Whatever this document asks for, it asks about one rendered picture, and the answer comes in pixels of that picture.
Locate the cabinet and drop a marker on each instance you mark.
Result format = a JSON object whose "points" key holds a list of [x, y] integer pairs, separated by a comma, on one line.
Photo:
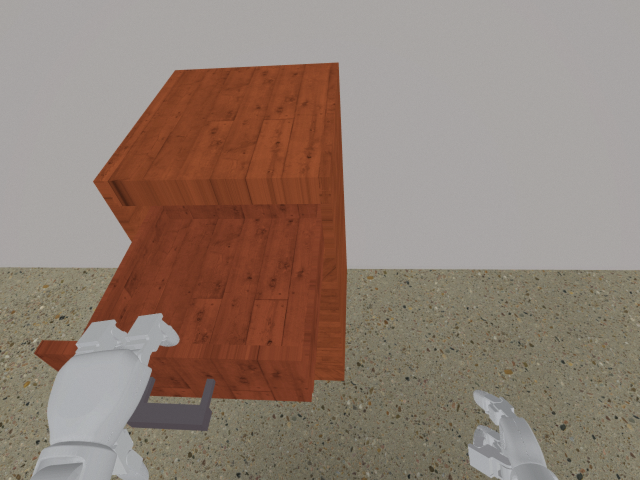
{"points": [[244, 136]]}

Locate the drawer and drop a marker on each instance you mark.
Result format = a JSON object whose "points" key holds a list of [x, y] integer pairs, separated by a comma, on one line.
{"points": [[240, 285]]}

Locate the left robot forearm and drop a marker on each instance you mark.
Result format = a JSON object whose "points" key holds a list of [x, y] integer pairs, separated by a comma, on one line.
{"points": [[75, 460]]}

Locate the robot left hand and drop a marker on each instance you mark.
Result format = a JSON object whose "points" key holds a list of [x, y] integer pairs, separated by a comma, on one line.
{"points": [[96, 391]]}

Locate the handle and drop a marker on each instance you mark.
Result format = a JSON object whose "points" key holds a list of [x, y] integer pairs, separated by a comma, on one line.
{"points": [[173, 416]]}

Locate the robot right hand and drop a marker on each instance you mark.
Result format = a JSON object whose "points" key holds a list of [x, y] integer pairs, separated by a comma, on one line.
{"points": [[494, 454]]}

